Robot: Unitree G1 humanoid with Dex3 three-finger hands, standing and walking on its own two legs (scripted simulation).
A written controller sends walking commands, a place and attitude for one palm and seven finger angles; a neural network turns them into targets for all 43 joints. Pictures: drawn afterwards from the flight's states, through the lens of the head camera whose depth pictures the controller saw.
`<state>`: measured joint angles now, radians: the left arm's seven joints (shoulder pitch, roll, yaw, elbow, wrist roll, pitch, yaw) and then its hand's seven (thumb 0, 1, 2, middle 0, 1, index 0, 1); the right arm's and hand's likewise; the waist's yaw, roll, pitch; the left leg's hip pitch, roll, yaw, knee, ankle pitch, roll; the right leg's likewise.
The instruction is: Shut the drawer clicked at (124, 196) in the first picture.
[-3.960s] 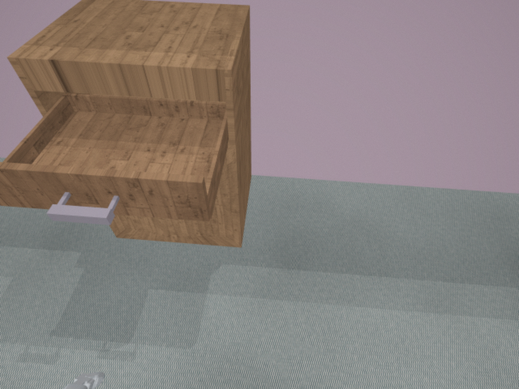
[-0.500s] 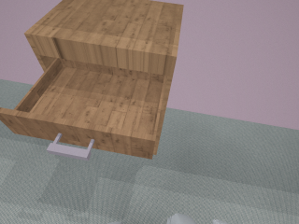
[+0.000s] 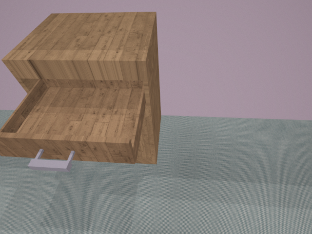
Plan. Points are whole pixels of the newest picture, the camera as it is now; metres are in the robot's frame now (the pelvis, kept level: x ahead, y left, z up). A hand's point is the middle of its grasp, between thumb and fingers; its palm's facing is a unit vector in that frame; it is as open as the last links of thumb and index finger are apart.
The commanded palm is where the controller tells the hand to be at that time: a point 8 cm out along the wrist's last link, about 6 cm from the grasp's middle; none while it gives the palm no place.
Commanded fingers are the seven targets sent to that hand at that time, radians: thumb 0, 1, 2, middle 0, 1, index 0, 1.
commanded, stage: come to a stop and stand still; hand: left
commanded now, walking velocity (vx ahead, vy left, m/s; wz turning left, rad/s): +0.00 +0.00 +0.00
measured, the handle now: (53, 159) +0.37 +0.37 -0.09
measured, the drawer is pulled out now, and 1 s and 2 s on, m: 0.30 0.30 0.30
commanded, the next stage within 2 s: look again from close up in 0.46 s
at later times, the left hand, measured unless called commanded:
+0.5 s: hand out of the picture -0.05 +0.14 -0.17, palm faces +0.08 -0.98 -0.17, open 7.4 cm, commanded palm none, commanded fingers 0.00 0.90 0.90 -0.20 -0.30 -0.20 -0.30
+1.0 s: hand out of the picture -0.02 +0.19 -0.17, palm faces +0.03 -0.97 -0.22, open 7.4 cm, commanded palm none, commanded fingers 0.00 0.90 0.90 -0.20 -0.30 -0.20 -0.30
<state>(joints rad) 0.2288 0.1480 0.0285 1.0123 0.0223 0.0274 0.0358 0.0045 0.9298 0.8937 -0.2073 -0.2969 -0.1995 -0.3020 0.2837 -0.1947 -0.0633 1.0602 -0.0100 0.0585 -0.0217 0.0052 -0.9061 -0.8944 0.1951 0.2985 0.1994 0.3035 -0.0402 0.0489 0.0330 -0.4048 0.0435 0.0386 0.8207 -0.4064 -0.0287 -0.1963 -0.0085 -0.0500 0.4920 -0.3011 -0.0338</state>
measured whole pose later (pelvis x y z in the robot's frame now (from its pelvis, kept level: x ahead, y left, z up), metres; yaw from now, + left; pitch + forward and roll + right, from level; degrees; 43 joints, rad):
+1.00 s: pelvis -0.03 +0.01 +0.00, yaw +0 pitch -1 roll +1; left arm 0.28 0.15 -0.01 1.09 0.01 -0.02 0.04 0.01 0.92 0.89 -0.20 -0.30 -0.20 -0.30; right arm 0.36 -0.11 0.03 1.10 -0.01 -0.03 -0.03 0.01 -0.91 -0.89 0.20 0.30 0.20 0.30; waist -0.01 0.02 -0.01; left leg -0.16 -0.02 0.06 0.45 -0.27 0.02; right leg -0.21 -0.02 -0.05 0.49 -0.25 -0.02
